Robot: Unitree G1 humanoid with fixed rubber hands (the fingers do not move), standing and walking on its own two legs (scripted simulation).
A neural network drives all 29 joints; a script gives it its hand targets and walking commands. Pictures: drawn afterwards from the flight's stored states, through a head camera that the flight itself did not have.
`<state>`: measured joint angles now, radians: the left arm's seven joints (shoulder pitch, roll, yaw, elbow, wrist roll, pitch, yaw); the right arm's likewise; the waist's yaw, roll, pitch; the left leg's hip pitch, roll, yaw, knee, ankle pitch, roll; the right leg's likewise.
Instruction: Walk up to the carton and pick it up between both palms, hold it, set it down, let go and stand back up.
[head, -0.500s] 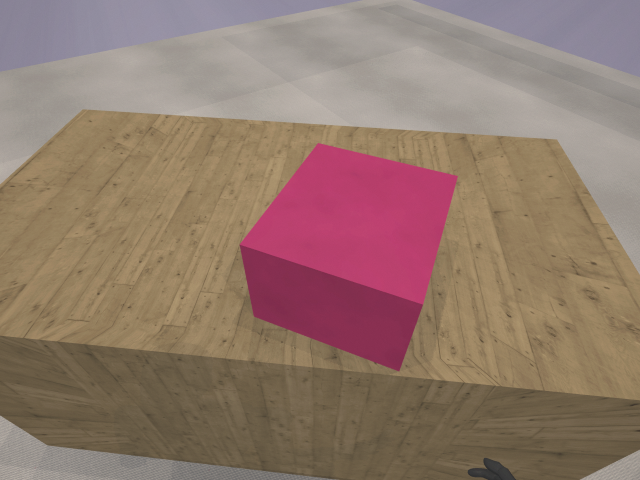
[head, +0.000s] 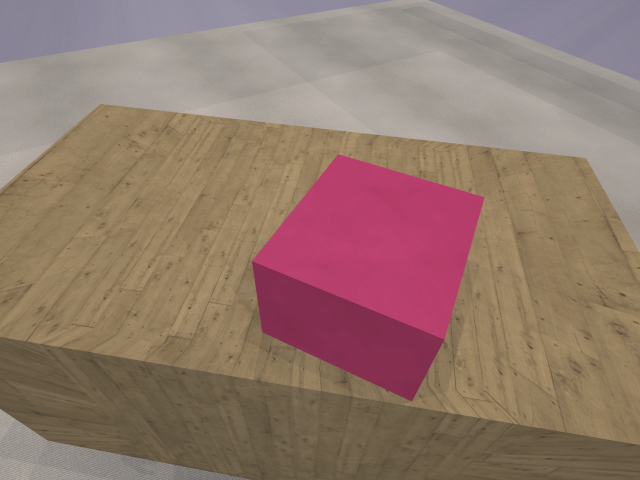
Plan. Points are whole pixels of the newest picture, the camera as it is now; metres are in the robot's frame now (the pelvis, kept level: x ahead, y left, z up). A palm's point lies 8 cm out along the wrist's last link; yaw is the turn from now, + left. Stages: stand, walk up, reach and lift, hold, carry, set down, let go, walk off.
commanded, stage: walk up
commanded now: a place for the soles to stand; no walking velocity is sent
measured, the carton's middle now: (371, 265) +0.46 -0.08 +0.00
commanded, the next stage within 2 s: none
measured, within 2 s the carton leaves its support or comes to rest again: neither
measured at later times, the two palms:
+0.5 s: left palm out of the picture +0.07 +0.26 -0.12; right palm out of the picture +0.14 -0.25 -0.11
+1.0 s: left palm out of the picture +0.04 +0.22 -0.11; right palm out of the picture +0.14 -0.26 -0.11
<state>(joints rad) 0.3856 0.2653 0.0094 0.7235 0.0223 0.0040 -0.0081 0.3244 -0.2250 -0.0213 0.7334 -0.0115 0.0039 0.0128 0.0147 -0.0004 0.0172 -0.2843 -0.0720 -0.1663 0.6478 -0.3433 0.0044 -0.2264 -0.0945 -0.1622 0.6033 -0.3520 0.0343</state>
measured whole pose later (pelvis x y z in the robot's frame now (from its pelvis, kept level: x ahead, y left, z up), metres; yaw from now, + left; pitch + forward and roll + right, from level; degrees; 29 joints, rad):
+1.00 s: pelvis +0.00 -0.03 +0.00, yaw +3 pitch -4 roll +1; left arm 0.34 0.24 0.01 0.69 -0.01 0.03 0.00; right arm 0.18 -0.23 -0.01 0.71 -0.01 0.03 0.00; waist 0.03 0.01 0.12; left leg -0.26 -0.01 0.00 0.62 -0.29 0.00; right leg -0.25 -0.01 -0.05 0.65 -0.34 -0.03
